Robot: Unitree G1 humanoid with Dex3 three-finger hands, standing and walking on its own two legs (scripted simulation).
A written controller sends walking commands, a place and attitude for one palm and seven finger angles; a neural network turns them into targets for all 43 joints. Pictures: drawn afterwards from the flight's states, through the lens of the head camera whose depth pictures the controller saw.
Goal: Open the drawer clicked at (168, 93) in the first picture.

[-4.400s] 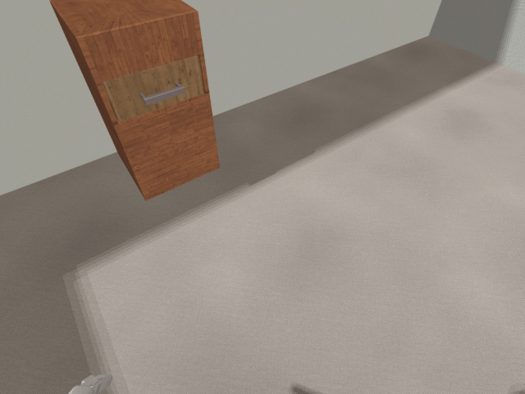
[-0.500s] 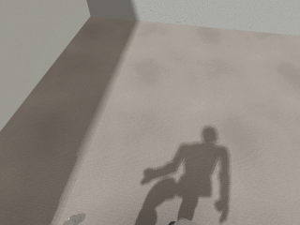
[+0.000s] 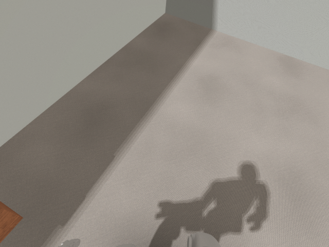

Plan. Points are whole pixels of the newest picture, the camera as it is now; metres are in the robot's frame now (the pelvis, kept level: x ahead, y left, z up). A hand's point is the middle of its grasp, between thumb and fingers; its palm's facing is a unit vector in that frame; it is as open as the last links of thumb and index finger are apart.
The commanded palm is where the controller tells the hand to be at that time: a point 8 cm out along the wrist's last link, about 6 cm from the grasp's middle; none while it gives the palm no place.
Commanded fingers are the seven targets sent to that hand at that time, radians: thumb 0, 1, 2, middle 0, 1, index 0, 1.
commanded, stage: turn to face it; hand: left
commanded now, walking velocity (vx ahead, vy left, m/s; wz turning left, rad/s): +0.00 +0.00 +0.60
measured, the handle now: out of the picture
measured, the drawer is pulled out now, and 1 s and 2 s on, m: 0.00 0.00 0.00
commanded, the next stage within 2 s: take the last steps up to it in 1.62 s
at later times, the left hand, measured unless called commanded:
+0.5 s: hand out of the picture +0.04 +0.15 -0.13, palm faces +0.30 -0.91 -0.30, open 7.4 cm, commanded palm none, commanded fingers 0.00 0.90 0.90 -0.20 -0.30 -0.20 -0.30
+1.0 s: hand out of the picture -0.13 +0.17 -0.17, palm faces +0.61 -0.74 -0.27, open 7.4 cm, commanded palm none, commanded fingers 0.00 0.90 0.90 -0.20 -0.30 -0.20 -0.30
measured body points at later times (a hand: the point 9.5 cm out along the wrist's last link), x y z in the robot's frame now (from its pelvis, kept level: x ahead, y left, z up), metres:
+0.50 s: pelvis -0.01 -0.07 +0.01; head +0.03 -0.10 +0.45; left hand +0.02 +0.19 -0.11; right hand +0.14 -0.31 -0.15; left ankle -0.03 +0.06 -0.66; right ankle +0.02 -0.17 -0.73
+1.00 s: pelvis -0.04 -0.05 +0.00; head -0.01 +0.00 +0.45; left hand -0.16 +0.21 -0.15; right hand +0.20 -0.19 -0.12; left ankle -0.10 +0.03 -0.73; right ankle +0.03 -0.18 -0.66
